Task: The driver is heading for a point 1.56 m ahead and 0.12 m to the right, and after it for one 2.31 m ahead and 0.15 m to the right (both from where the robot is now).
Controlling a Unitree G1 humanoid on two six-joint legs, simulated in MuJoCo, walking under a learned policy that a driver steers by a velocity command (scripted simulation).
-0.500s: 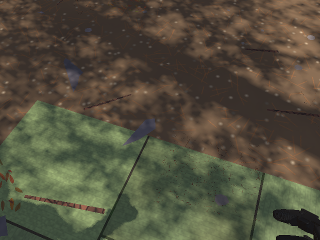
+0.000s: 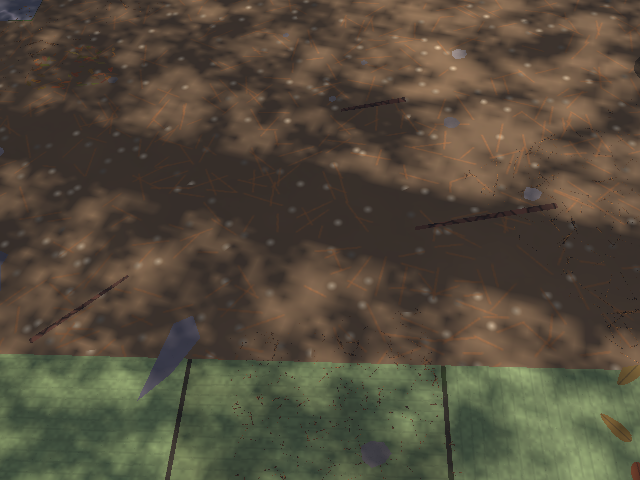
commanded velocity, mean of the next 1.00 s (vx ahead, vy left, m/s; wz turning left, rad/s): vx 0.01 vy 0.00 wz -0.33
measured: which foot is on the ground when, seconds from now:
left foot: up 0.00-0.32, down 0.34-0.98, up 1.00-1.00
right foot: down 0.00-0.34, up 0.36-0.70, down 0.72-1.00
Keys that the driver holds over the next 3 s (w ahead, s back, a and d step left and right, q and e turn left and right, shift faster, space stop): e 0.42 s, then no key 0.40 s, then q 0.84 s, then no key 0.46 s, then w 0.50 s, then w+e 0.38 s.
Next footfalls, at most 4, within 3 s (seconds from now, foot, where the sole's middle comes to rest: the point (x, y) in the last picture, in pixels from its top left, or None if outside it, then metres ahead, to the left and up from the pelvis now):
0.34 left None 0.12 0.15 -0.76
0.72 right None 0.02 -0.09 -0.76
1.22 left None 0.09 0.14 -0.76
1.86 right None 0.16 -0.05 -0.76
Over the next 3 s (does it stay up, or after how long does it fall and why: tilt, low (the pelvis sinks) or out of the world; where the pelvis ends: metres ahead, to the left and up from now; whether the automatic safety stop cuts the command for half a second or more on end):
stays up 0.37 0.13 0.01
